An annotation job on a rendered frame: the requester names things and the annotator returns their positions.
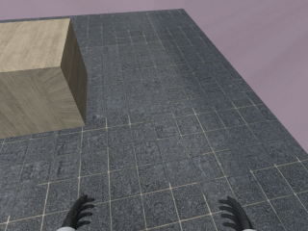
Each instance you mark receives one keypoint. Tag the left robot hand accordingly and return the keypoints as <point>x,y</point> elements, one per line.
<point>74,214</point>

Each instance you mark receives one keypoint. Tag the right robot hand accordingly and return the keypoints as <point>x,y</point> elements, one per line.
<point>240,218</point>

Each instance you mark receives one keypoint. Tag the pedestal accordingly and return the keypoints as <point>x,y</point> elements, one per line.
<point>43,78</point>

